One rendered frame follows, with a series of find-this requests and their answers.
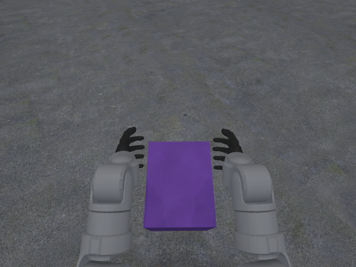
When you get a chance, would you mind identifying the robot right forearm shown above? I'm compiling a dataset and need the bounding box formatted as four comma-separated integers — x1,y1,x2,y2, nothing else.
222,152,291,267

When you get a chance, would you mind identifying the robot left hand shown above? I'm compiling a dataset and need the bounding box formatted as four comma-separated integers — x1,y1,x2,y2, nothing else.
115,127,145,168

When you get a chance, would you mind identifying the robot right hand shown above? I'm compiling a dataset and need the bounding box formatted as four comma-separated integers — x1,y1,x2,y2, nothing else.
212,128,243,170

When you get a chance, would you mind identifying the carton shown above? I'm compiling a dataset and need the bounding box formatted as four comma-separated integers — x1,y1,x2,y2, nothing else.
144,141,216,231

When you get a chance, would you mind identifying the robot left forearm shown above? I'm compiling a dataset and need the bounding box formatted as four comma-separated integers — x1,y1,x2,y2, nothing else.
76,151,140,267

